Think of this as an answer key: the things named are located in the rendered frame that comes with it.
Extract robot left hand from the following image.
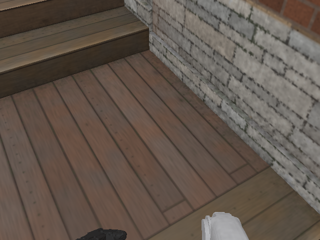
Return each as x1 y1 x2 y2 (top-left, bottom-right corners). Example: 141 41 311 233
76 228 127 240

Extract robot right thigh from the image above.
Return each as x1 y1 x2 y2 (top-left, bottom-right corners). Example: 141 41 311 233
201 213 249 240

